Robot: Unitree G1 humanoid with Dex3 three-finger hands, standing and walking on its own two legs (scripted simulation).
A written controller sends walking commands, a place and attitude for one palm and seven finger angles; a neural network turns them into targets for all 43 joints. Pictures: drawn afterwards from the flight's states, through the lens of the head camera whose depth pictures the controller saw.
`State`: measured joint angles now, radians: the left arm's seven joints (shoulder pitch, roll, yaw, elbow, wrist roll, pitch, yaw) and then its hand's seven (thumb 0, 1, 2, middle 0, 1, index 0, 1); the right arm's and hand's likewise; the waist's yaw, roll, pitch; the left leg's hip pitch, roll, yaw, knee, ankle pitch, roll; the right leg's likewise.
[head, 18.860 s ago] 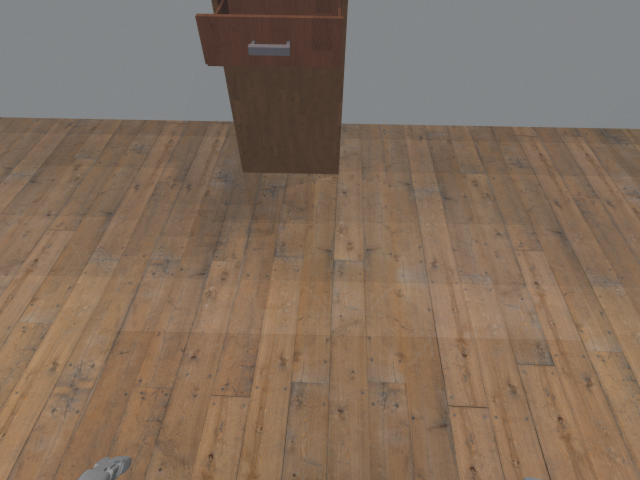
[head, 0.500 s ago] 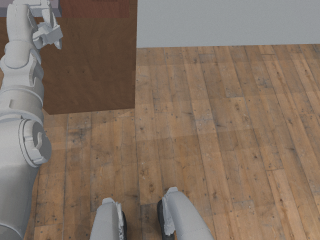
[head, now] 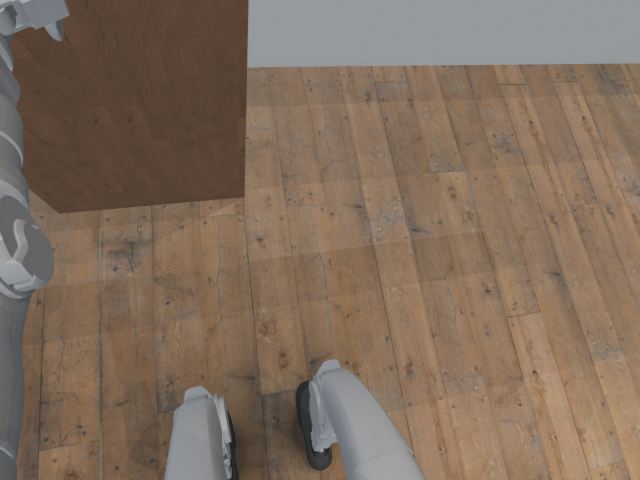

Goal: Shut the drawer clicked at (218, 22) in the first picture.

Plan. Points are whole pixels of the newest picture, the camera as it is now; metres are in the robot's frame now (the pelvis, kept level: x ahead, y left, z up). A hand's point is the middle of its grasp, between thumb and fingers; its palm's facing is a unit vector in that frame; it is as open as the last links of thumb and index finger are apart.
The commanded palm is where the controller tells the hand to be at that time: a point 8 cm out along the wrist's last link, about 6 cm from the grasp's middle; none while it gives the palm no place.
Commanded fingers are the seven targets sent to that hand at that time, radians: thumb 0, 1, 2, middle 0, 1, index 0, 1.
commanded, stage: pull the fist back off the drawer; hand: left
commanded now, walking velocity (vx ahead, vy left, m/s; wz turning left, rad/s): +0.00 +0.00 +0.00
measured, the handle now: out of the picture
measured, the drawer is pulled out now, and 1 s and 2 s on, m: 0.00 0.00 0.00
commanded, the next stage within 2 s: draw the hand back to the body in 0.76 s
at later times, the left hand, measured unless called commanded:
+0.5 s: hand out of the picture +0.61 +0.17 +0.09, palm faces -0.02 -1.00 -0.03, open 3.0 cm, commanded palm +0.60 +0.18 +0.10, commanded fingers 0.00 0.90 0.90 -1.40 -1.60 -1.40 -1.60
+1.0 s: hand (48, 8) +0.59 +0.16 +0.10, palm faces -0.01 -1.00 -0.05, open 3.3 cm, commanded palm +0.53 +0.20 +0.12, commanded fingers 0.00 0.90 0.90 -1.40 -1.60 -1.40 -1.60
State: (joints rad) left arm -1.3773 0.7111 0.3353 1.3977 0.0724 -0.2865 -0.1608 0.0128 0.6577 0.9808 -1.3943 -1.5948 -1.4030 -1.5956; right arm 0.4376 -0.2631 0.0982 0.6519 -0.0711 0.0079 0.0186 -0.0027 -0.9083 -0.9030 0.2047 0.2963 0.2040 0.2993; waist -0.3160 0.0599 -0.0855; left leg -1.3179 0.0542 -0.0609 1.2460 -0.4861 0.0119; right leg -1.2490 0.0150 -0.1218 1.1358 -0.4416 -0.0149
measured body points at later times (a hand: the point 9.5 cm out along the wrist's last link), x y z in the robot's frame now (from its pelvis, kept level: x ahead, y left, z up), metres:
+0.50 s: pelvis -0.01 +0.01 +0.00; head +0.20 +0.04 +0.39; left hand +0.61 +0.22 +0.10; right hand -0.07 -0.23 -0.09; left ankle +0.03 +0.11 -0.62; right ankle +0.04 -0.12 -0.62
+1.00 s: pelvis +0.05 +0.01 +0.04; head +0.22 +0.02 +0.46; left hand +0.58 +0.22 +0.10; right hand +0.02 -0.25 -0.07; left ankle +0.03 +0.11 -0.62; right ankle +0.04 -0.12 -0.62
